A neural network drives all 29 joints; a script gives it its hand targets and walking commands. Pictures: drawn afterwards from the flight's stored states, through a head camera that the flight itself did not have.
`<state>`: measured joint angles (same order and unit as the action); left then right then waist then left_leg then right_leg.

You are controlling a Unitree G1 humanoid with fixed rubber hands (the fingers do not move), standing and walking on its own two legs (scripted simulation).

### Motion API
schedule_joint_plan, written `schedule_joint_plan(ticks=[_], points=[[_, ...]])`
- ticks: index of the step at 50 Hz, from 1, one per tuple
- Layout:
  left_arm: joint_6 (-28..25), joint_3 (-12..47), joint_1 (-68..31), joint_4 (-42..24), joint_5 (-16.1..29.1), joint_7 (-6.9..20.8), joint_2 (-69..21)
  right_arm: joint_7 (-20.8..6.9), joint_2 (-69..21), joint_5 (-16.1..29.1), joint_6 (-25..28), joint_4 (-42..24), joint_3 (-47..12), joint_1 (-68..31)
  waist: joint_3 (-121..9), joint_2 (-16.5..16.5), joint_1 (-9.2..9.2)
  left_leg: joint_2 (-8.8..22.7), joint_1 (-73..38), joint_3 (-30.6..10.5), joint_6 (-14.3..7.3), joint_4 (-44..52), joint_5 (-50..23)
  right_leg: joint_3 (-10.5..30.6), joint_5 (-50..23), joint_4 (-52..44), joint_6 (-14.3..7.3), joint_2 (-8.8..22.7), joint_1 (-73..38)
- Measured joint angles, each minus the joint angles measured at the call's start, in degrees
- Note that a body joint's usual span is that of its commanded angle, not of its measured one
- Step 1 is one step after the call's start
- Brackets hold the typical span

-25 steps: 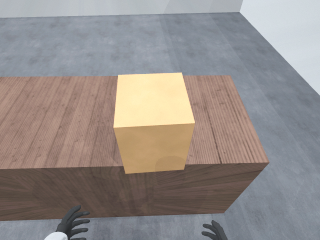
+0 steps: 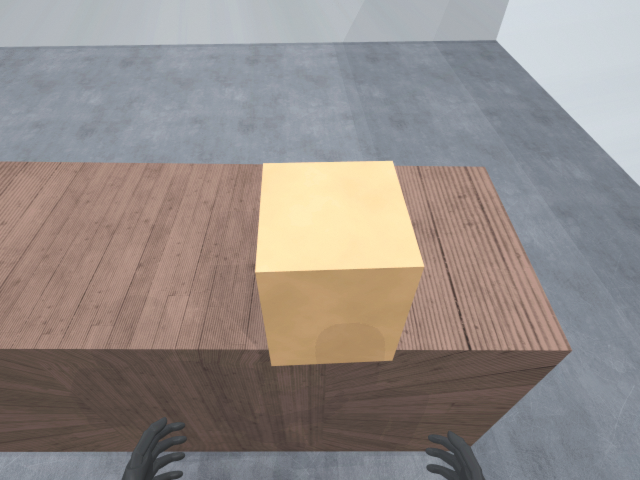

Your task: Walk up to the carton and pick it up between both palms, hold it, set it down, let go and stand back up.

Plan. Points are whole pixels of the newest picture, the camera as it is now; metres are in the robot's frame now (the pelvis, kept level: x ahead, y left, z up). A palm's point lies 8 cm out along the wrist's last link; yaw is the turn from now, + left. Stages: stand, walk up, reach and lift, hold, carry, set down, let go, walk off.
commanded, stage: reach and lift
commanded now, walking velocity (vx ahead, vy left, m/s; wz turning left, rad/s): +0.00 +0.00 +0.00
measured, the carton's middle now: (330, 266) +0.45 +0.00 -0.01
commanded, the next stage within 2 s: none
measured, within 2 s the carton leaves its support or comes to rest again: neither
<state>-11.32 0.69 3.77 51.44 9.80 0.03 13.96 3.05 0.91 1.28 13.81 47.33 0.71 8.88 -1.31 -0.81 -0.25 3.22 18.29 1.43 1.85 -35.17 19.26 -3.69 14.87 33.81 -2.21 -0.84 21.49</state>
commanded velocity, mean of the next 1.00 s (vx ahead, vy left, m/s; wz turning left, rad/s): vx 0.00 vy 0.00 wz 0.00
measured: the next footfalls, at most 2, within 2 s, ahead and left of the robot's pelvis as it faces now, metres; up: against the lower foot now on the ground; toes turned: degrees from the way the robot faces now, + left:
none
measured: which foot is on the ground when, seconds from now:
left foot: down 0.00-1.00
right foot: down 0.00-1.00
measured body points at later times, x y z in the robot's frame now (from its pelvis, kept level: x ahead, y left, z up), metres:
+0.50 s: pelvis +0.03 +0.03 +0.00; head +0.04 +0.05 +0.45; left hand +0.22 +0.23 -0.06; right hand +0.21 -0.19 -0.06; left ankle -0.01 +0.14 -0.73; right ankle +0.03 -0.10 -0.73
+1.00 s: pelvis +0.01 +0.01 +0.00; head +0.04 +0.01 +0.45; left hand +0.28 +0.20 -0.04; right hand +0.26 -0.21 -0.03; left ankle -0.01 +0.14 -0.73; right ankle +0.03 -0.10 -0.73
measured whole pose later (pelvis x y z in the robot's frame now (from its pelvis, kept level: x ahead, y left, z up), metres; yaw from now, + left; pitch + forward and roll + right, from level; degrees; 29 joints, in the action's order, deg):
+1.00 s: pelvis +0.01 +0.01 +0.00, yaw -2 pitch +8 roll +1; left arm -29.9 4.4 -3.1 47.4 14.0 -4.9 9.6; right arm -3.8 11.4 13.4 31.9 49.2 -3.2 -3.5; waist -5.0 -1.7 0.0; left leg 2.0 22.2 3.2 1.1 -33.9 19.4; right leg 0.8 15.1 34.9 -1.1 -1.2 27.6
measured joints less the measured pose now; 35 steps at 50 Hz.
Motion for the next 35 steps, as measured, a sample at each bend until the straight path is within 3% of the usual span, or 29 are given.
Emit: schedule_joint_plan(ticks=[10, 21, 35], points=[[-8.39, 1.42, 3.53, -6.98, -0.94, -2.28, -2.76, -3.65, 4.54, 4.11, 11.39, -1.55, -1.97, 1.24, 0.68, -1.14, 0.65, -0.47, 0.6, 1.9, -1.19, 1.16, 0.37, 2.32, -0.46, -1.31, 1.34, 0.09, 1.21], [-10.86, 3.96, 6.85, -12.41, -2.63, -4.15, -3.64, -6.56, 7.2, 9.31, 15.46, 1.96, -1.6, -0.95, -2.3, -0.93, 1.99, -0.91, -1.48, 2.02, -1.94, 1.8, 1.47, 3.05, -0.1, -3.05, 2.35, 0.19, -1.31], [-18.54, 5.84, 2.45, -8.74, -0.38, -5.1, -5.33, -8.09, 11.36, 13.74, 20.59, 2.6, -2.34, -4.27, -1.99, 0.85, 1.28, -1.17, -0.27, 1.94, -1.9, -0.31, 2.62, 3.86, 1.4, 0.01, 2.37, 0.08, 0.53]])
